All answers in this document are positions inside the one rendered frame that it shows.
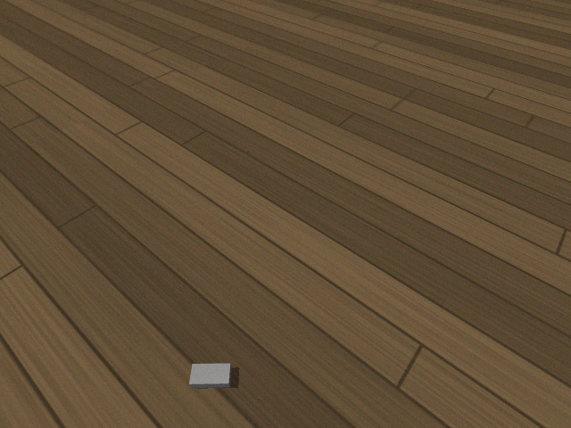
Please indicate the small box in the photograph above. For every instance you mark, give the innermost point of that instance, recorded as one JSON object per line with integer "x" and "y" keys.
{"x": 210, "y": 375}

